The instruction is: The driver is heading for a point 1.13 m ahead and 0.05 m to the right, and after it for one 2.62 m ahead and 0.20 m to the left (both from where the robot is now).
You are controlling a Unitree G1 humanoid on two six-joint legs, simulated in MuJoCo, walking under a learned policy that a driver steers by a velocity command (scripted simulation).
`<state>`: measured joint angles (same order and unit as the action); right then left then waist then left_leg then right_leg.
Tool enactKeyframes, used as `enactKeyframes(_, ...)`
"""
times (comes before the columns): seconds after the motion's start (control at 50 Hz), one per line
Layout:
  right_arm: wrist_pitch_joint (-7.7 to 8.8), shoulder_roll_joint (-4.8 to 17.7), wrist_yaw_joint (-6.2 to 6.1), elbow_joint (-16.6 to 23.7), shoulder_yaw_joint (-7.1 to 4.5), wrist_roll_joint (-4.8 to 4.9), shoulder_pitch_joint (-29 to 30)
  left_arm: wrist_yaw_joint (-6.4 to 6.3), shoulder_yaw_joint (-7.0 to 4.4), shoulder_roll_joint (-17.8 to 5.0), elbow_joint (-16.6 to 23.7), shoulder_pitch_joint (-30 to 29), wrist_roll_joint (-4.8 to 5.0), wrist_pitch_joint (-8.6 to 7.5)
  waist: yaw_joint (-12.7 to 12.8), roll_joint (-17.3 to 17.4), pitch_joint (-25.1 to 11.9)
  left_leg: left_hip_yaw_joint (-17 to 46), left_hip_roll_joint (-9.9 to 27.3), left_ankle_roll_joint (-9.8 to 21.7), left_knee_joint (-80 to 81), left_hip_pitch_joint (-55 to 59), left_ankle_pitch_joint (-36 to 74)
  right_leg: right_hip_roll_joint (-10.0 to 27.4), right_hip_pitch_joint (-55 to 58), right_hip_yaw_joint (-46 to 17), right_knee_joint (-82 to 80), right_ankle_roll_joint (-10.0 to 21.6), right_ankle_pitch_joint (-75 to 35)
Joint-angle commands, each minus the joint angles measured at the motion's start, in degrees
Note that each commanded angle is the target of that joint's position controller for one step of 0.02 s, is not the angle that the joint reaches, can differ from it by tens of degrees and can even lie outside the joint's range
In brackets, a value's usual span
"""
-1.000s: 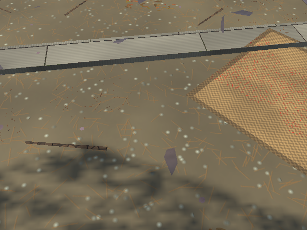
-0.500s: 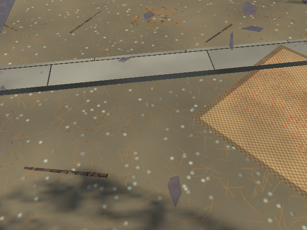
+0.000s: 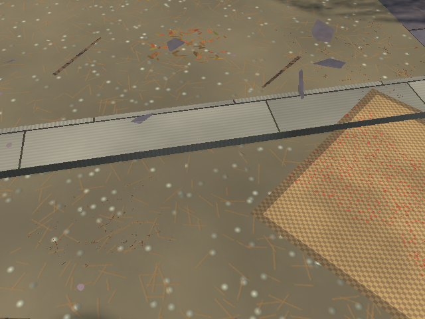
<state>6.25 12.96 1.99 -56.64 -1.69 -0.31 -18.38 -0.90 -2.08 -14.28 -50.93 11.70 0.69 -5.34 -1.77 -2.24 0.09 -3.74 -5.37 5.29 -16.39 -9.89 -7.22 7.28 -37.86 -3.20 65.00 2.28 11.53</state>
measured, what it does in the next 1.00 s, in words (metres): walks ahead: right foot, then left foot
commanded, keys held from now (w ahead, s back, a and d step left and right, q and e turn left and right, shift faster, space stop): w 1.00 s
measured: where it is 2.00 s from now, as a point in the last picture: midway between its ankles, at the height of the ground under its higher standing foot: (220, 182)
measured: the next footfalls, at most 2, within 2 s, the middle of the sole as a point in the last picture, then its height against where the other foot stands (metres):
right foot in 0.30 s outside the picture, level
left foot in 0.86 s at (192, 281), level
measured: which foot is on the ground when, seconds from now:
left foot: down 0.00-0.32, up 0.34-0.84, down 0.86-1.00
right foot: up 0.00-0.28, down 0.30-0.88, up 0.90-1.00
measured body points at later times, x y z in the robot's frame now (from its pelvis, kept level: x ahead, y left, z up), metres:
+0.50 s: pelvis +0.28 -0.08 +0.00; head +0.29 -0.10 +0.45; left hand +0.33 +0.18 -0.12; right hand +0.37 -0.35 -0.14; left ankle +0.28 +0.08 -0.66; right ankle +0.30 -0.16 -0.74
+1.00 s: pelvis +0.55 -0.01 -0.01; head +0.58 +0.00 +0.44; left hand +0.59 +0.26 -0.15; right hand +0.66 -0.27 -0.13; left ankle +0.61 +0.07 -0.74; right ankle +0.47 -0.17 -0.65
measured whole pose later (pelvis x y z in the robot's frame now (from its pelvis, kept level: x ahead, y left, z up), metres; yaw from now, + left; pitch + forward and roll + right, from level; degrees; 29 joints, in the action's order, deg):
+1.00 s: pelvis +0.55 -0.01 -0.01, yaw +1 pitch +1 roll +0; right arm 5.6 13.9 1.9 -51.8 -3.1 0.0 -10.4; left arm -0.2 -2.9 -14.8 -55.0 16.7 1.4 -5.7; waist -0.1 -1.7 1.4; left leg -3.6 -1.8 3.7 -26.0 -19.3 -8.4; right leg 3.4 -25.0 -1.6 67.8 2.8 19.8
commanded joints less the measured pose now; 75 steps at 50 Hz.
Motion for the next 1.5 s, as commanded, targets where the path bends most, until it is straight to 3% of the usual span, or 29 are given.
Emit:
enactKeyframes(0.02, 1.00, 7.62, -1.13, 3.18, -1.22, 0.10, 2.36, -0.37, -0.73, -2.55, 2.43, 1.90, -0.71, 0.21, 2.68, 4.27, 3.11, 11.83, 16.02, 9.83, 11.64, -6.05, 4.16, 2.39, -1.09, -0.10, -8.32, -1.54, -9.25)
enactKeyframes(0.2, -0.96, 9.76, -2.09, 0.27, -1.84, 1.53, -6.39, 2.09, -0.18, -2.55, 7.66, -14.24, 0.58, -0.97, -2.70, 5.25, 4.64, 10.29, 18.82, 6.43, 6.39, 8.30, 3.40, -1.89, 0.63, 2.43, -33.26, -0.80, -12.27)
enactKeyframes(0.24, -1.58, 10.47, -2.23, 0.20, -2.19, 1.56, -5.78, 2.65, -0.60, -3.84, 7.91, -12.66, 0.58, -1.49, -1.06, 6.08, 3.72, 11.04, 20.12, 5.49, 3.12, 10.73, 6.71, -2.90, 4.20, 3.01, -35.60, 0.83, -7.68)
enactKeyframes(0.28, -2.21, 9.93, -2.23, 0.81, -1.89, 1.18, -3.67, 2.51, -2.55, -7.19, 4.73, -1.23, 0.43, -1.85, 5.15, 5.99, -2.72, 7.84, 16.56, 3.30, -10.28, 9.35, 23.04, -6.28, 20.00, 5.70, -37.93, 3.34, -5.87)
enactKeyframes(0.3, -2.16, 7.61, -2.21, 2.24, -0.83, 0.29, -3.16, 2.04, -4.09, -11.68, 1.97, 10.63, -0.03, -1.94, 9.51, 1.92, -11.43, 4.39, 12.97, 1.15, -27.06, 0.06, 18.64, 0.67, 37.35, -2.01, -36.57, 6.97, -7.04)
enactKeyframes(0.32, -0.83, 0.72, -1.67, 2.76, 1.22, 0.38, -9.45, 2.11, -5.55, -17.39, 0.36, 17.31, -0.60, -1.36, 7.99, -12.87, -19.08, 0.94, 2.78, -3.32, -49.51, -24.71, -5.67, 14.04, 59.56, -27.57, -41.06, 15.82, 1.93)
enactKeyframes(0.34, 0.67, 4.28, -1.44, 2.05, 0.47, 1.34, -8.27, 2.23, -4.05, -12.12, 0.40, 17.37, -0.52, -1.38, 8.57, -11.75, -21.08, 9.82, 3.14, -2.48, -58.62, -32.07, -23.27, 15.80, 60.20, -38.89, -47.77, 16.13, 5.68)
enactKeyframes(0.36, 1.49, 8.97, -1.20, 3.78, -0.77, 2.73, -3.31, 2.23, -2.96, -9.11, 1.41, 11.82, -0.32, -1.51, 7.34, -8.34, -12.89, 10.49, 6.56, -1.14, -61.04, -36.24, -19.72, 14.24, 53.11, -30.80, -48.20, 13.28, 4.68)
enactKeyframes(0.4, 1.18, 8.42, -1.79, 5.09, -1.10, 1.86, 2.17, 2.62, -1.69, -5.49, 3.28, 2.73, -0.62, -1.37, 3.94, -0.82, -4.65, 8.02, 11.63, -1.13, -55.26, -32.36, -10.61, 9.52, 37.45, -17.32, -51.61, 11.08, -4.32)
enactKeyframes(0.44, -0.51, 6.29, -2.08, 4.60, -1.35, 1.27, 0.33, 3.04, -1.19, -3.69, 2.68, 1.18, -1.01, -1.66, 1.10, -2.42, -2.58, 7.89, 13.53, -1.65, -50.32, -26.26, -6.75, 6.07, 30.24, -10.90, -55.02, 9.99, -8.31)
enactKeyframes(0.64, -1.20, 3.70, -1.62, 9.63, -1.22, 0.88, 16.47, 0.83, -2.01, -7.36, -2.14, 10.43, -0.31, -0.88, 4.27, -1.07, 2.92, 4.61, 11.72, -4.15, -22.83, -30.19, 13.51, 3.61, 32.32, -0.53, -59.02, 8.97, -14.69)
enactKeyframes(0.76, -0.33, 4.36, 0.16, 12.88, -0.97, 1.52, 23.84, 0.26, -2.61, -8.12, -4.97, 14.10, 0.27, 0.44, 5.53, -1.45, 5.50, 4.38, 10.33, -2.05, -14.70, -31.27, 8.30, 7.68, 42.17, -1.01, -54.96, 8.29, -15.84)
enactKeyframes(0.82, 0.17, 6.95, 0.52, 11.84, -2.14, 1.48, 17.96, 0.04, -3.11, -9.41, -4.69, 11.54, 0.29, 1.16, 1.38, -3.18, 1.36, 1.59, 7.03, 0.28, -12.77, -19.49, 2.94, 7.53, 43.26, 0.02, -47.33, 6.60, -31.99)
enactKeyframes(0.84, 0.16, 8.96, 0.24, 9.24, -3.42, 1.38, 9.76, 0.07, -2.83, -8.74, -4.40, 10.43, 0.09, 1.49, -2.75, -2.77, -3.34, -0.08, 4.93, 1.66, -11.94, -8.40, 3.31, 4.83, 41.15, 2.12, -38.00, 5.31, -39.59)
enactKeyframes(0.86, 0.10, 12.58, -0.29, 6.37, -4.82, 1.01, -1.26, 0.11, -2.04, -7.13, -3.33, 10.18, -0.54, 1.53, -6.79, 0.17, -11.04, 5.90, 10.25, 4.54, -13.95, 9.26, 4.65, 1.68, 31.17, 4.31, -23.00, 3.38, -32.58)
enactKeyframes(0.88, -0.30, 18.42, -0.59, 4.88, -6.25, 0.01, -8.64, 0.83, -0.01, -0.37, -2.66, 16.91, -0.80, 0.40, -4.98, 14.26, -19.85, 32.18, 25.18, 13.87, -10.36, 32.38, -3.43, -8.30, 6.97, 5.97, 0.81, -1.06, -5.15)
enactKeyframes(0.9, -0.42, 14.32, -0.44, 4.79, -4.86, 0.44, -8.48, 1.19, -0.13, -1.74, -3.67, 16.30, 0.06, -1.24, -5.22, 16.19, -23.54, 46.70, 28.22, 15.37, -1.51, 34.36, -8.06, -10.31, -1.13, -2.99, 10.26, -0.57, 20.61)
enactKeyframes(0.92, -0.26, 11.24, -0.48, 5.49, -3.89, 0.95, -3.34, 1.43, -1.51, -6.85, -2.01, 10.82, 1.69, -2.17, -4.46, 12.85, -14.40, 38.63, 26.26, 11.91, -0.71, 27.00, -9.51, -6.58, -6.36, -3.75, 13.55, 0.66, 17.99)
enactKeyframes(0.96, -0.18, 7.23, -0.28, 7.38, -2.60, 0.53, 5.95, 0.67, -1.96, -7.09, -0.48, 4.49, 1.13, -2.10, -0.86, 5.18, -4.55, 24.35, 21.77, 8.56, 2.58, 8.86, -1.70, -0.95, -3.05, -0.75, 7.47, 1.04, 7.92)
enactKeyframes(1.0, 0.17, 5.25, 0.11, 6.88, -1.98, -0.23, 7.78, 0.21, -2.25, -4.77, -0.98, 6.70, 0.35, -0.37, 2.39, 7.23, -2.48, 17.89, 18.41, 7.29, 6.23, 0.14, 1.76, 1.34, 3.79, -0.99, 2.45, 0.88, 3.65)
enactKeyframes(1.1, 0.38, 8.47, -1.23, 4.17, -2.70, 0.08, 2.78, -0.16, -2.59, -3.89, 1.30, 0.90, -0.43, 0.92, 2.13, 5.17, 1.02, 12.16, 17.77, 8.45, 9.76, -0.24, 9.75, 2.09, -2.15, -0.03, -8.84, -1.42, -6.33)
enactKeyframes(1.3, -1.32, 9.80, -2.49, -0.03, -2.93, 1.14, -6.03, 2.29, -1.37, -2.52, 6.93, -16.53, 0.48, -0.32, -3.07, 5.42, 5.13, 8.02, 19.09, 5.95, 7.41, 11.77, 9.16, -1.85, -3.02, 2.81, -33.30, -0.81, -14.73)
enactKeyframes(1.36, -2.05, 10.66, -2.82, -0.48, -3.48, 1.35, -5.23, 3.16, -1.68, -4.02, 7.61, -15.47, 0.60, -0.90, -1.03, 6.60, 4.02, 8.35, 20.98, 4.74, 2.88, 15.47, 17.07, -3.23, 1.02, 3.57, -35.79, 1.42, -8.64)
enactKeyframes(1.4, -2.54, 10.91, -2.84, 0.17, -3.51, 1.36, -2.47, 2.95, -3.34, -7.04, 4.74, -5.08, 0.31, -1.11, 4.97, 7.19, -2.33, 5.67, 18.23, 2.85, -8.81, 13.80, 34.28, -6.99, 16.98, 6.70, -37.66, 3.80, -7.90)
enactKeyframes(1.42, -2.61, 9.21, -2.80, 1.00, -2.77, 0.88, -2.03, 2.47, -4.76, -10.33, 1.67, 5.54, -0.01, -1.09, 9.06, 5.34, -9.44, 3.46, 15.03, 1.06, -21.89, 5.96, 31.53, -4.35, 33.47, 3.68, -35.93, 6.24, -9.86)
enactKeyframes(1.44, -1.76, 3.87, -2.39, 2.32, -1.07, 0.06, -7.15, 2.00, -6.15, -16.37, 0.24, 14.02, -1.20, -0.83, 8.45, -6.70, -18.97, 0.61, 7.24, -2.72, -44.72, -15.67, 8.19, 10.75, 57.05, -18.87, -36.53, 13.89, -7.41)
enactKeyframes(1.46, -0.25, 2.48, -1.89, 1.35, -0.41, 0.91, -8.45, 2.24, -5.30, -13.99, -0.43, 15.05, -0.56, -0.57, 7.99, -13.71, -24.21, 7.15, 1.72, -3.65, -56.91, -27.79, -24.91, 16.84, 63.37, -39.06, -46.31, 18.79, -0.98)
enactKeyframes(1.48, 0.86, 8.47, -1.55, 2.28, -1.95, 2.44, -3.52, 2.24, -4.04, -10.26, 0.33, 10.66, -0.14, -0.68, 7.96, -8.79, -16.47, 10.55, 5.88, -2.34, -61.77, -33.42, -23.31, 14.47, 57.11, -32.86, -47.39, 15.45, 2.68)
enactKeyframes(1.5, 1.30, 9.35, -1.56, 3.61, -2.11, 3.04, 1.18, 2.09, -3.34, -8.01, 1.65, 5.52, -0.21, -0.65, 6.71, -5.19, -10.07, 8.85, 9.08, -1.50, -60.55, -33.97, -18.07, 12.22, 48.30, -24.02, -48.47, 13.08, 0.66)
Velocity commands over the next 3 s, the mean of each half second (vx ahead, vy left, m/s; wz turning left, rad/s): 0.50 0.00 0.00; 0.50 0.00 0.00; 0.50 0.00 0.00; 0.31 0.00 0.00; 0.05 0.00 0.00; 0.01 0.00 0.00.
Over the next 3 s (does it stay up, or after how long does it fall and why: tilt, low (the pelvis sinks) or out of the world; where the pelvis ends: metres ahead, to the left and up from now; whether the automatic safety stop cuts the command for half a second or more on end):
stays up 1.06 -0.01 -0.01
